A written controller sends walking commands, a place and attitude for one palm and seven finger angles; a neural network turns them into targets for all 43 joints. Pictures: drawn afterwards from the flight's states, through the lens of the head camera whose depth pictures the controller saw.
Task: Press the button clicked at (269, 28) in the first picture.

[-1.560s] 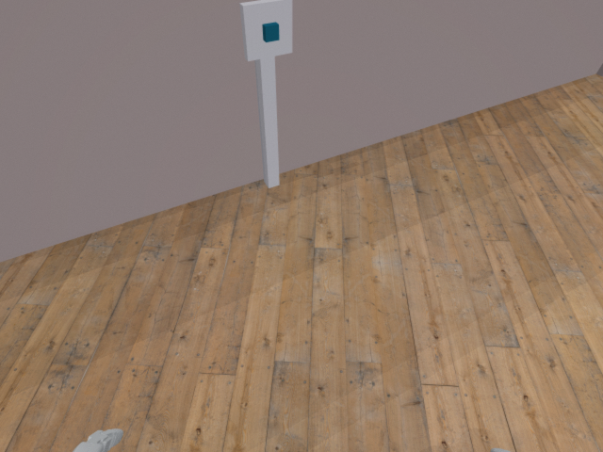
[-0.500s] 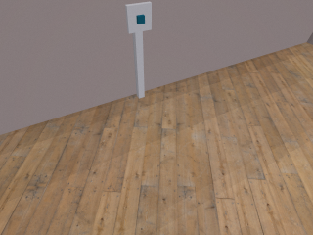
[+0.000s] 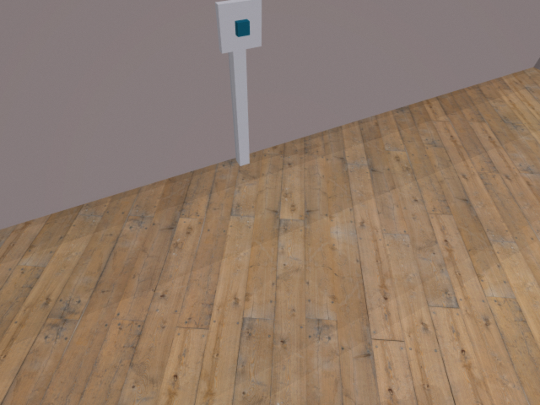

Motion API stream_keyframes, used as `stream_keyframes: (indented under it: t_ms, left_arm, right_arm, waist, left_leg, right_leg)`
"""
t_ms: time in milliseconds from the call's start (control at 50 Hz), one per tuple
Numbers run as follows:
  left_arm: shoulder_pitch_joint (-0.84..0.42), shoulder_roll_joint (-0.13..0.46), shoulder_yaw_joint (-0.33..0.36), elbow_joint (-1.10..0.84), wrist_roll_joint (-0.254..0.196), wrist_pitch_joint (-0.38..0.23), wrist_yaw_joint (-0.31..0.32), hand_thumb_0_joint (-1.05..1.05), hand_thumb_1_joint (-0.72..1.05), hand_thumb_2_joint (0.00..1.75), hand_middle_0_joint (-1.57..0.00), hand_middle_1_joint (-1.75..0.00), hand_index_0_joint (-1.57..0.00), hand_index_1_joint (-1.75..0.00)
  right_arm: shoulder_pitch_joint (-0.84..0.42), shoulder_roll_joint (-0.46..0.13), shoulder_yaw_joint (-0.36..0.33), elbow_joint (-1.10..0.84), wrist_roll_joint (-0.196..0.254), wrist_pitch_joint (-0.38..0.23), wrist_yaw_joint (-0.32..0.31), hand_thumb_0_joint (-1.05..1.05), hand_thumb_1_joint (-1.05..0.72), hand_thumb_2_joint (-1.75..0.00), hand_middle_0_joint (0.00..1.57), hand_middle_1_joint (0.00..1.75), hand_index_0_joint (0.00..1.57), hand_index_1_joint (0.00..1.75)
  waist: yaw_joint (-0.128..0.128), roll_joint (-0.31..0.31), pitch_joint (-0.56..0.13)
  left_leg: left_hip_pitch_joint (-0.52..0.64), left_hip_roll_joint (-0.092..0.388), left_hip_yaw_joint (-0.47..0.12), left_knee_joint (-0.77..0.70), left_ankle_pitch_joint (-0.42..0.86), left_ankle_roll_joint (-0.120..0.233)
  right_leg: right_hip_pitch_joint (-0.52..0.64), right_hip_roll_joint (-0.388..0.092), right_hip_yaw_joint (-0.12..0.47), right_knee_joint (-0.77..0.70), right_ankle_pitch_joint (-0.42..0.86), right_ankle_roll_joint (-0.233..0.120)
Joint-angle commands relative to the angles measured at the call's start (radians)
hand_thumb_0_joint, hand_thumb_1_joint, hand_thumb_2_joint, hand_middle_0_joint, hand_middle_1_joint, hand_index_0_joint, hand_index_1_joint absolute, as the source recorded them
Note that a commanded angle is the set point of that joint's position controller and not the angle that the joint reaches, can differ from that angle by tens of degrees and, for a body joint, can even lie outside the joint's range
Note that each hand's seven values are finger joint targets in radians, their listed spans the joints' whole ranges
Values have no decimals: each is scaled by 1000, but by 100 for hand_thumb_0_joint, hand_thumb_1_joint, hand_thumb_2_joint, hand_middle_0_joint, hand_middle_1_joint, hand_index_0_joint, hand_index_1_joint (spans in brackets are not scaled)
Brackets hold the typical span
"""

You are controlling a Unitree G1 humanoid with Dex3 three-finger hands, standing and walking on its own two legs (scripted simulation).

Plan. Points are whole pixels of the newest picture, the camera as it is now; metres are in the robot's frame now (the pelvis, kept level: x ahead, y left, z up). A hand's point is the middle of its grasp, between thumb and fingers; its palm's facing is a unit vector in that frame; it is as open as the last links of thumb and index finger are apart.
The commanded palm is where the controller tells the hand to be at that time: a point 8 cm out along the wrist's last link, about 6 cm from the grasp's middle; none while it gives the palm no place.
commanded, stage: walk to a spot facing it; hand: left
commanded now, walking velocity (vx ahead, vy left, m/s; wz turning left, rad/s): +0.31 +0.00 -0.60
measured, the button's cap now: (242, 27) +1.42 +0.20 -0.03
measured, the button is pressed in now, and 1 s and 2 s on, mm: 0 0 0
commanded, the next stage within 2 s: none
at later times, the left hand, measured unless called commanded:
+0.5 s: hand out of the picture +0.12 +0.13 -0.18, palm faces -0.13 -0.97 -0.22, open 7.4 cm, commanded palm none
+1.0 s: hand (212, 286) +0.39 +0.15 -0.20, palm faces -0.34 -0.93 -0.17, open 7.4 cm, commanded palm none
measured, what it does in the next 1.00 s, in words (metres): walks ahead, turning right: left foot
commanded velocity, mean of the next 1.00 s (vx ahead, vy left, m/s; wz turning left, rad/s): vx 0.35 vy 0.00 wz -0.42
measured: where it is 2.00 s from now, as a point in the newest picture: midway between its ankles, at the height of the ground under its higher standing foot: (329, 295)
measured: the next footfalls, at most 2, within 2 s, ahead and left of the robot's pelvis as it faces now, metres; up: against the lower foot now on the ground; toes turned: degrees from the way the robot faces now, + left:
left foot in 0.84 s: +0.42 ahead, +0.02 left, +0.00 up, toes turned -13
right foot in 1.48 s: +0.54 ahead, -0.27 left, +0.00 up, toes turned -45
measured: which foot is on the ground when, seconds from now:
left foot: down 0.00-0.36, up 0.38-0.82, down 0.84-1.00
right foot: down 0.00-0.84, up 0.86-1.00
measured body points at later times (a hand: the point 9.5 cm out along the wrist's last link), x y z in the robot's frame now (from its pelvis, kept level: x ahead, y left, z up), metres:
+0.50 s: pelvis +0.09 -0.06 -0.01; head +0.11 -0.07 +0.44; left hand +0.13 +0.18 -0.16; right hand +0.06 -0.31 -0.17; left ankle +0.09 +0.08 -0.67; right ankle +0.06 -0.13 -0.75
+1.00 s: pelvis +0.32 -0.02 -0.01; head +0.34 +0.00 +0.44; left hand +0.41 +0.20 -0.18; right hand +0.30 -0.27 -0.14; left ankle +0.38 +0.03 -0.75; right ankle +0.21 -0.13 -0.64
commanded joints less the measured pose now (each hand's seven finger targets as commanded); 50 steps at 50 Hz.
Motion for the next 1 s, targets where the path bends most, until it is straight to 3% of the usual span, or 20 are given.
stream_keyframes:
  t_ms: [0, 100, 160, 180, 240, 300, 320, 340, 360, 420, 480, 620, 720, 780, 800, 820, 840, 860, 900, 980]
  left_arm:
    - [12, 104, 21, -40, -2, -4, 14, 0, 90, 90, -20, -30, -20, -30]
    - [67, 93, 44, -87, 11, 24, -13, 0, 90, 90, -20, -30, -20, -30]
    - [72, 42, 54, -136, 9, 13, -27, 0, 90, 90, -20, -30, -20, -30]
    - [34, 28, 59, -159, 9, 10, -30, 0, 90, 90, -20, -30, -20, -30]
    - [6, -2, 68, -196, 8, -6, -41, 0, 90, 90, -20, -30, -20, -30]
    - [261, -29, 80, -116, 10, -16, -44, 0, 90, 90, -20, -30, -20, -30]
    - [402, 71, 99, -74, 18, -29, -29, 0, 90, 90, -20, -30, -20, -30]
    - [482, 153, 116, -60, 9, -39, -10, 0, 90, 90, -20, -30, -20, -30]
    - [471, 133, 113, -68, -1, -42, 7, 0, 90, 90, -20, -30, -20, -30]
    - [304, 42, 92, -111, 4, -51, 10, 0, 90, 90, -20, -30, -20, -30]
    - [301, 3, 81, -101, 10, -68, 9, 0, 90, 90, -20, -30, -20, -30]
    - [365, -25, 77, -54, 13, -80, 20, 0, 90, 90, -20, -30, -20, -30]
    - [359, -28, 79, -47, 18, -70, 29, 0, 90, 90, -20, -30, -20, -30]
    - [294, -6, 92, -63, 9, -71, 28, 0, 90, 90, -20, -30, -20, -30]
    - [304, -31, 92, -67, 2, -70, 23, 0, 90, 90, -20, -30, -20, -30]
    - [368, -100, 89, -78, -8, -62, 12, 0, 90, 90, -20, -30, -20, -30]
    - [342, -98, 85, -99, -4, -67, 12, 0, 90, 90, -20, -30, -20, -30]
    - [281, -79, 88, -104, 2, -62, 13, 0, 90, 90, -20, -30, -20, -30]
    - [217, -101, 93, -100, 16, -48, -7, 0, 90, 90, -20, -30, -20, -30]
    - [267, -149, 93, -79, 23, 2, -19, 0, 90, 90, -20, -30, -20, -30]
  right_arm:
    - [4, -106, -19, -38, -4, -7, -14, 0, -90, -90, 20, 30, 20, 30]
    - [63, -122, -45, -71, -14, 9, -14, 0, -90, -90, 20, 30, 20, 30]
    - [128, -172, -75, -88, -10, -6, -20, 0, -90, -90, 20, 30, 20, 30]
    - [148, -171, -83, -91, -8, -16, -21, 0, -90, -90, 20, 30, 20, 30]
    - [166, -132, -86, -96, -12, -34, -25, 0, -90, -90, 20, 30, 20, 30]
    - [78, -98, -81, -115, -14, -31, -22, 0, -90, -90, 20, 30, 20, 30]
    - [60, -38, -69, -145, -1, -29, -14, 0, -90, -90, 20, 30, 20, 30]
    - [2, 21, -51, -208, -3, -37, -4, 0, -90, -90, 20, 30, 20, 30]
    - [-15, -13, -60, -213, -8, -43, -4, 0, -90, -90, 20, 30, 20, 30]
    - [1, 6, -70, -174, -11, -44, 3, 0, -90, -90, 20, 30, 20, 30]
    - [42, 52, -69, -159, -15, -27, 6, 0, -90, -90, 20, 30, 20, 30]
    - [-42, 86, -71, -212, -10, -29, 20, 0, -90, -90, 20, 30, 20, 30]
    - [-109, 105, -65, -247, -5, -44, 24, 0, -90, -90, 20, 30, 20, 30]
    - [126, 61, -79, -175, -9, -58, 3, 0, -90, -90, 20, 30, 20, 30]
    - [280, -6, -95, -130, -15, -62, -10, 0, -90, -90, 20, 30, 20, 30]
    - [410, -139, -128, -104, -28, -65, -17, 0, -90, -90, 20, 30, 20, 30]
    - [426, -140, -119, -103, -19, -54, -18, 0, -90, -90, 20, 30, 20, 30]
    - [329, -81, -108, -119, -16, -51, -20, 0, -90, -90, 20, 30, 20, 30]
    - [197, 38, -75, -146, -14, -65, -21, 0, -90, -90, 20, 30, 20, 30]
    - [192, 102, -60, -121, -9, -85, -28, 0, -90, -90, 20, 30, 20, 30]
  waist:
    - [-6, 6, -78]
    - [-8, 31, 70]
    - [-32, 165, 82]
    - [-43, 190, 84]
    - [-42, 154, 60]
    - [87, 60, -32]
    - [144, -233, -66]
    - [155, -419, -26]
    - [139, -256, -39]
    - [56, -56, 30]
    - [16, -33, 40]
    - [32, -97, 27]
    - [49, -139, 57]
    - [-65, -101, -34]
    - [-118, -8, -138]
    - [-136, 305, -272]
    - [-120, 327, -272]
    - [-97, 194, -138]
    - [-35, 131, 16]
    - [30, 134, 38]
  left_leg:
    - [26, 117, -65, -39, 12, 14]
    - [-59, 149, -82, -60, -416, 41]
    - [20, 311, -241, -166, -491, 132]
    - [52, 370, -262, -194, -403, 173]
    - [114, 390, -156, -120, -99, 180]
    - [-100, 258, 81, 198, -60, 67]
    - [-336, 146, 182, 508, -202, 7]
    - [-580, 40, 161, 773, -408, -27]
    - [-608, 84, 38, 823, -335, -10]
    - [-552, 149, 15, 819, -151, -19]
    - [-517, 143, 41, 753, -74, -46]
    - [-585, 127, 73, 579, 26, -58]
    - [-395, 89, 105, 333, -4, -26]
    - [-37, 31, 130, 161, 43, 5]
    - [227, 107, 56, 142, 60, 26]
    - [434, 414, -334, 72, 21, 106]
    - [380, 518, -526, -95, -67, 150]
    - [228, 509, -466, -154, -208, 156]
    - [-6, 408, -263, -180, -173, 103]
    - [-142, 314, 1, -208, -66, 66]
  right_leg:
    - [-12, -100, 109, -60, -10, -24]
    - [-205, -33, 144, 5, -344, -48]
    - [-345, 46, 11, 297, -251, -28]
    - [-398, 13, -11, 406, -273, -18]
    - [-420, -58, -7, 410, -312, -13]
    - [14, 4, -103, 140, -91, -23]
    - [202, -136, 157, -25, -182, -75]
    - [225, -359, 607, -188, -157, -165]
    - [246, -366, 616, -190, -129, -215]
    - [66, -296, 457, -178, -158, -225]
    - [8, -242, 315, -172, 68, -203]
    - [136, -187, 226, -145, 264, -185]
    - [88, -189, 221, -102, 357, -161]
    - [1, -127, 164, 131, 515, -127]
    - [-121, -81, 139, 340, 392, -99]
    - [-335, 62, 2, 692, -150, -45]
    - [-430, 67, 52, 892, -370, -48]
    - [-460, -5, 77, 958, -299, -55]
    - [-463, -75, 55, 958, -133, -41]
    - [-395, -92, 27, 888, -17, -19]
